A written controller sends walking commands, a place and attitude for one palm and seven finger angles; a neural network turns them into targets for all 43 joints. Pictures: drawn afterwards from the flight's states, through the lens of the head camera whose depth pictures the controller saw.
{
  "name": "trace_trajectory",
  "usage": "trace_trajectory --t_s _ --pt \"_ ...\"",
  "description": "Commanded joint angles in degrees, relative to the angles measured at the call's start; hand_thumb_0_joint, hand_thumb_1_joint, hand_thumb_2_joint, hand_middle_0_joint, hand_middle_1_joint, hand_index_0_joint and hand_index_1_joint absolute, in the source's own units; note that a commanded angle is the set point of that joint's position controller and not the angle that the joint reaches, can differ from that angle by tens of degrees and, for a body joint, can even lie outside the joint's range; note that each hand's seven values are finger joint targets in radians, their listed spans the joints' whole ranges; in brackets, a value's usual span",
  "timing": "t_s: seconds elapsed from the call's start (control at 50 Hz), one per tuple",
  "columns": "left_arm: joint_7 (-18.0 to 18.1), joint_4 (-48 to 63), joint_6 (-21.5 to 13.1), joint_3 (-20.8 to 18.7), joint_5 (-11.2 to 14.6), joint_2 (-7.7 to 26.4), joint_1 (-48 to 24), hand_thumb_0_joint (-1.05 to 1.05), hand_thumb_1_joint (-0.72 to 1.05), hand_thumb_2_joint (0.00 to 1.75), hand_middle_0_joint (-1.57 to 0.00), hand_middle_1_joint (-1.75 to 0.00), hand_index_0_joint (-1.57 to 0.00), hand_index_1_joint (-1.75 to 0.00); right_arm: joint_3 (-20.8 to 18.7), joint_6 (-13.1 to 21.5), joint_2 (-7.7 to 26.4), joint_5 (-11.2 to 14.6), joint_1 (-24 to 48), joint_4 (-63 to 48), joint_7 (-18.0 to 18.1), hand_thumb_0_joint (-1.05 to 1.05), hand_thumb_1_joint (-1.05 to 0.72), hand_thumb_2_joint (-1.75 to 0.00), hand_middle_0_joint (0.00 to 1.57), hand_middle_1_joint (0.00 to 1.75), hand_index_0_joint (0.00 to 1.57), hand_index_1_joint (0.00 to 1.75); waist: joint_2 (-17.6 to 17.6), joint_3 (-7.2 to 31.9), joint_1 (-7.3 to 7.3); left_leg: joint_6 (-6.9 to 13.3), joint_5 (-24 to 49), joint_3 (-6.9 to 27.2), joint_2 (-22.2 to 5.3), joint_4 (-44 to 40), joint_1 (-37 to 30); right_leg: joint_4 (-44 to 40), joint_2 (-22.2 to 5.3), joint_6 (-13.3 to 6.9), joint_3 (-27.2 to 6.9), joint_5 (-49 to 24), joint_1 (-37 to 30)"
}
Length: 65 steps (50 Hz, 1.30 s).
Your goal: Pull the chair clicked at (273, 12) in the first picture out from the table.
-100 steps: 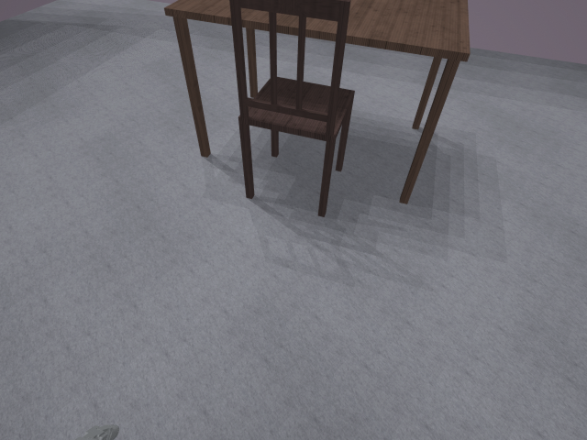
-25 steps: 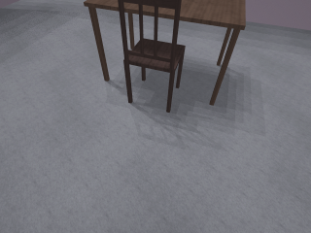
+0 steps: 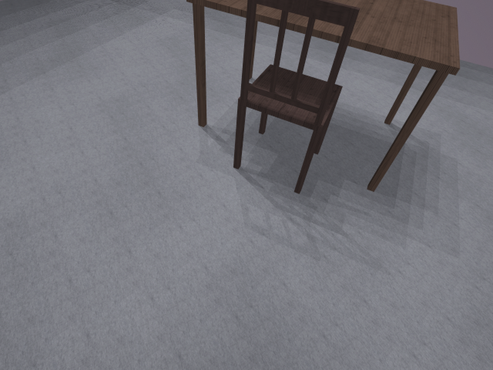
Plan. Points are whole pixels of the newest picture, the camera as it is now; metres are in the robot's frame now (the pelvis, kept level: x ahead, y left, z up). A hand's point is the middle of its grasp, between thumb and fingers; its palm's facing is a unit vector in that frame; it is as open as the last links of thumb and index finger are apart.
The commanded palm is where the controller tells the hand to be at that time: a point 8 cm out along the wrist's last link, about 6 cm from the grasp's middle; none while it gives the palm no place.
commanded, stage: walk to a spot facing it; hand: left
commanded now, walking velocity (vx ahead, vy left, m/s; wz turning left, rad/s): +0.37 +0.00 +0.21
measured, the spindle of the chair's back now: (278, 55) +1.22 -0.09 -0.06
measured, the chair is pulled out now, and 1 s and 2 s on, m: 0.00 0.00 0.00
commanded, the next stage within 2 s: turn to face it in 0.72 s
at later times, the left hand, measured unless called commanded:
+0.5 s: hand (179, 279) +0.33 +0.15 -0.16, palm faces +0.13 -0.98 -0.17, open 7.4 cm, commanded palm none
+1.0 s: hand (148, 273) +0.35 +0.22 -0.19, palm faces +0.37 -0.91 -0.18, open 7.4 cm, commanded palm none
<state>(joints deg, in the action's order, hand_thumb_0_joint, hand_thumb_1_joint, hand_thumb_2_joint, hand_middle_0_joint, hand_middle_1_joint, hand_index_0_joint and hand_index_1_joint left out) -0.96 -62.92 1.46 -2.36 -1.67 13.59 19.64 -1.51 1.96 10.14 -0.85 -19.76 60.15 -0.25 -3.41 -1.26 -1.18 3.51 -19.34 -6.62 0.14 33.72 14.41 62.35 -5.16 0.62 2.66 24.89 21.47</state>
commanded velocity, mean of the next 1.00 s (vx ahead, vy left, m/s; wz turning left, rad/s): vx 0.26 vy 0.00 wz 0.15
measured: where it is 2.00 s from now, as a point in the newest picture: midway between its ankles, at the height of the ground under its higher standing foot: (224, 302)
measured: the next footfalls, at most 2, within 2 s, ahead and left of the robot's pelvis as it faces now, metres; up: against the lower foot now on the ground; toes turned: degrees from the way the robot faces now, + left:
right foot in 0.40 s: +0.35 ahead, -0.13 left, +0.00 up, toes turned -2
left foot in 0.86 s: +0.51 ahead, +0.16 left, +0.00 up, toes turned +27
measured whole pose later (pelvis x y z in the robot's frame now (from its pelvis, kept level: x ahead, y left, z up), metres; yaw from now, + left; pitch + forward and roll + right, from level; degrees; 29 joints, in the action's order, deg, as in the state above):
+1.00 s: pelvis +0.43 +0.06 +0.00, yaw +17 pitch -2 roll -1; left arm 1.0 -61.6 -0.5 -2.5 -0.7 11.9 18.5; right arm -1.0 3.0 9.3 -1.0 -5.1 54.5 0.4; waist -2.9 -5.7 3.0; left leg 4.6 -13.5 -11.0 -2.1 34.8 19.9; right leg 71.0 -5.8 1.8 4.0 26.4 22.7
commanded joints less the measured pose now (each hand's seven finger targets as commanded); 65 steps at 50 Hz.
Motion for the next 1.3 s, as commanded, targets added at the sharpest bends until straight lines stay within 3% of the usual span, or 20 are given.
trace_trajectory --t_s 0.0,0.26,0.3,0.34,0.36,0.38,0.4,0.44,0.5,0.64,0.76,0.8,0.82,0.84,0.86,0.88,0.96,1.02,1.14,1.28 --pt "-0.25 6.13 -3.22 -0.57 -0.17 2.01 -4.96 0.0 0.9 0.9 -0.2 -0.3 -0.2 -0.3 -1.38 2.47 8.12 0.09 -5.16 -0.03 1.3 0.0 -0.9 -0.9 0.2 0.3 0.2 0.3 7.32 -4.66 0.28 5.75 6.61 21.12 -14.54 -24.52 -5.86 3.57 -3.12 1.25 -1.63 -9.59 14.65" --pt "-0.24 10.84 -4.02 -0.69 0.69 -1.05 -18.89 0.0 0.9 0.9 -0.2 -0.3 -0.2 -0.3 -1.99 3.02 5.32 -0.31 -12.45 5.36 2.12 0.0 -0.9 -0.9 0.2 0.3 0.2 0.3 9.77 -8.17 -3.02 6.35 30.19 12.45 -13.45 -21.27 -14.73 -23.7 -0.6 0.69 3.54 -14.44 12.65" --pt "-0.25 10.38 -4.43 -1.04 0.65 -0.27 -16.03 0.0 0.9 0.9 -0.2 -0.3 -0.2 -0.3 -2.2 2.96 6.31 -0.37 -11.35 5.4 2.16 0.0 -0.9 -0.9 0.2 0.3 0.2 0.3 9.73 -6.45 -1.15 5.79 39.61 11.5 -13.39 -16.69 -14.54 -26.42 1.67 -0.8 4.79 -12.92 5.94" --pt "0.07 6.49 -5.25 -2.03 0.26 2.08 -2.35 0.0 0.9 0.9 -0.2 -0.3 -0.2 -0.3 -2.61 2.9 7.45 -0.03 -8.77 4.75 2.15 0.0 -0.9 -0.9 0.2 0.3 0.2 0.3 7.54 0.45 5.25 3.18 46.02 9.33 -10.92 -1.19 -11.83 -31.33 3.93 -2.11 5.6 -16.45 -11.15" --pt "0.56 4.07 -6.1 -3.18 -0.32 5.94 6.72 0.0 0.9 0.9 -0.2 -0.3 -0.2 -0.3 -2.48 2.96 6.53 0.38 -8.73 4.0 1.62 0.0 -0.9 -0.9 0.2 0.3 0.2 0.3 2.45 6.61 8.7 0.96 35.06 7.61 -7.82 13.91 -0.57 -32.31 -3.1 -4.97 -2.52 -16.71 -27.38" --pt "1.49 2.69 -6.26 -4.96 -0.52 12.64 13.31 0.0 0.9 0.9 -0.2 -0.3 -0.2 -0.3 -1.76 3.25 2.68 1.04 -12.35 1.86 1.13 0.0 -0.9 -0.9 0.2 0.3 0.2 0.3 -12.51 15.54 9.03 -1.61 -3.52 4.11 2.29 34.08 15.2 -39.11 -21.3 -11.3 -29.01 -18.47 -41.03" --pt "1.52 1.93 -5.89 -4.85 0.71 13.55 13.14 0.0 0.9 0.9 -0.2 -0.3 -0.2 -0.3 -1.91 3.05 3.42 0.92 -7.58 1.0 1.19 0.0 -0.9 -0.9 0.2 0.3 0.2 0.3 -8.24 13.46 9.21 -0.39 -11.83 9.31 0.47 43.92 18.49 -44.8 -24.27 -12.99 -34.03 -15.7 -36.07" --pt "1.56 4.52 -5.85 -3.39 0.46 7.65 2.22 0.0 0.9 0.9 -0.2 -0.3 -0.2 -0.3 -2.36 2.62 2.13 0.3 -1.91 0.19 0.47 0.0 -0.9 -0.9 0.2 0.3 0.2 0.3 -2.11 1.0 5.94 -0.38 -2.53 8.56 -5.13 46.36 20.7 -49.14 -20.71 -10.67 -25.73 -2.71 -18.67" --pt "1.78 4.74 -6.61 -1.09 -0.02 1.08 -2.9 0.0 0.9 0.9 -0.2 -0.3 -0.2 -0.3 -1.96 0.33 -0.65 -0.51 -1.54 0.38 -0.17 0.0 -0.9 -0.9 0.2 0.3 0.2 0.3 0.12 -4.12 0.82 -1.66 2.84 8.25 -7.79 40.15 16.16 -50.34 -15.87 -6.59 -7.89 -12.29 -4.82" --pt "1.83 4.92 -6.83 -1.18 0.11 3.08 -1.81 0.0 0.9 0.9 -0.2 -0.3 -0.2 -0.3 -2.0 -1.41 0.5 -0.44 7.06 -4.78 -2.31 0.0 -0.9 -0.9 0.2 0.3 0.2 0.3 -2.9 -4.64 0.06 -4.5 10.91 2.28 -8.55 20.24 18.23 -51.35 -12.49 -5.32 7.44 -21.83 -7.14" --pt "1.99 4.73 -6.03 -2.2 0.04 7.21 1.87 0.0 0.9 0.9 -0.2 -0.3 -0.2 -0.3 -1.78 -0.56 3.08 -0.59 13.91 -8.94 -3.16 0.0 -0.9 -0.9 0.2 0.3 0.2 0.3 -2.25 -3.56 2.07 -2.13 7.47 -1.55 -5.6 6.79 14.99 -43.42 -15.15 -4.71 9.96 -36.86 -18.54" --pt "1.97 5.38 -5.84 -2.68 0.14 8.78 1.05 0.0 0.9 0.9 -0.2 -0.3 -0.2 -0.3 -2.65 -0.06 5.87 -0.94 5.8 -7.44 -2.54 0.0 -0.9 -0.9 0.2 0.3 0.2 0.3 -0.54 1.6 -1.78 -0.67 7.43 -1.98 -2.41 1.33 2.99 -28.64 -14.95 -3.55 12.36 -45.53 -18.11" --pt "1.85 5.72 -5.65 -2.31 0.63 7.61 1.78 0.0 0.9 0.9 -0.2 -0.3 -0.2 -0.3 -3.45 0.28 8.95 -1.32 -2.72 -5.21 -1.81 0.0 -0.9 -0.9 0.2 0.3 0.2 0.3 5.85 8.04 -5.35 0.56 15.95 1.51 -3.43 -3.84 -11.93 -14.99 -11.0 -1.55 13.48 -38.99 -11.16" --pt "1.28 6.94 -5.19 -1.52 1.78 3.52 5.28 0.0 0.9 0.9 -0.2 -0.3 -0.2 -0.3 -4.72 0.8 16.16 -1.54 -8.0 -4.2 -0.71 0.0 -0.9 -0.9 0.2 0.3 0.2 0.3 23.02 14.67 -5.34 6.92 36.87 24.15 -21.09 -6.79 -26.92 3.37 0.15 2.46 13.02 0.68 6.34" --pt "1.8 7.75 -5.01 -0.52 1.48 3.08 3.99 0.0 0.9 0.9 -0.2 -0.3 -0.2 -0.3 -4.21 0.52 17.4 -0.02 -9.39 -3.16 0.39 0.0 -0.9 -0.9 0.2 0.3 0.2 0.3 21.46 19.34 -5.53 10.47 47.72 28.78 -26.64 -10.63 -30.1 12.4 1.86 1.34 3.62 12.1 10.32" --pt "2.14 7.85 -4.71 -0.62 1.75 3.65 1.46 0.0 0.9 0.9 -0.2 -0.3 -0.2 -0.3 -3.61 0.31 15.82 0.24 -6.02 -4.13 0.84 0.0 -0.9 -0.9 0.2 0.3 0.2 0.3 11.7 14.32 -4.13 10.7 46.56 23.4 -26.75 -11.29 -22.97 14.65 -0.68 0.21 1.32 9.36 9.44" --pt "2.37 3.28 -2.24 -0.38 0.97 0.12 2.86 0.0 0.9 0.9 -0.2 -0.3 -0.2 -0.3 -0.9 1.87 7.19 -0.09 5.43 -5.35 1.83 0.0 -0.9 -0.9 0.2 0.3 0.2 0.3 9.14 3.13 1.03 3.27 46.12 7.13 -19.65 -14.71 -5.79 9.42 -2.73 1.55 -3.22 -2.07 5.57" --pt "2.06 2.97 0.03 -1.06 0.87 -0.58 5.47 0.0 0.9 0.9 -0.2 -0.3 -0.2 -0.3 -0.75 1.4 6.68 0.04 8.66 -5.52 1.96 0.0 -0.9 -0.9 0.2 0.3 0.2 0.3 9.5 2.21 3.35 3.64 36.15 1.87 -18.95 -17.49 -0.67 5.72 -1.67 2.13 -2.27 -4.71 2.46" --pt "1.0 8.17 1.84 -2.76 0.35 -0.65 -2.02 0.0 0.9 0.9 -0.2 -0.3 -0.2 -0.3 -2.54 -0.24 7.49 -0.48 9.04 -6.62 2.01 0.0 -0.9 -0.9 0.2 0.3 0.2 0.3 7.94 -2.07 1.98 5.37 17.06 0.03 -21.13 -20.32 -0.79 -3.7 -2.12 3.06 -0.11 -6.16 7.01" --pt "0.48 12.39 0.86 -2.77 0.26 -0.11 -7.29 0.0 0.9 0.9 -0.2 -0.3 -0.2 -0.3 -4.26 -1.47 10.11 -0.74 6.47 -6.14 1.6 0.0 -0.9 -0.9 0.2 0.3 0.2 0.3 12.64 0.89 -0.54 4.01 23.63 -2.6 -23.1 -12.13 -8.8 -19.61 0.49 2.08 3.73 -2.27 2.6"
